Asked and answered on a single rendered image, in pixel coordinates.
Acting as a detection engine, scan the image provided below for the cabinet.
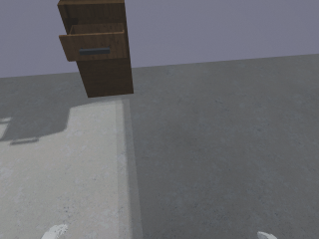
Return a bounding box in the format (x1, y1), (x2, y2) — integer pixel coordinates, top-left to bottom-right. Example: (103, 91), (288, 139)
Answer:
(57, 0), (134, 98)

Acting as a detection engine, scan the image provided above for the left robot hand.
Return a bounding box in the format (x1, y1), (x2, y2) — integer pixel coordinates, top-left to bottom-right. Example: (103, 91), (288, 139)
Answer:
(40, 224), (69, 239)

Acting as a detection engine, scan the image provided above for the handle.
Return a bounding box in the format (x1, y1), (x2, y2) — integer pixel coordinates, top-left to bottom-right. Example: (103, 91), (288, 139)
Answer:
(76, 2), (106, 9)
(79, 46), (111, 56)

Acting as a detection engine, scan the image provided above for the drawer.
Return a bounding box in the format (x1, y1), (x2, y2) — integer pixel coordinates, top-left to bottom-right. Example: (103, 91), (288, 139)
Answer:
(59, 23), (128, 62)

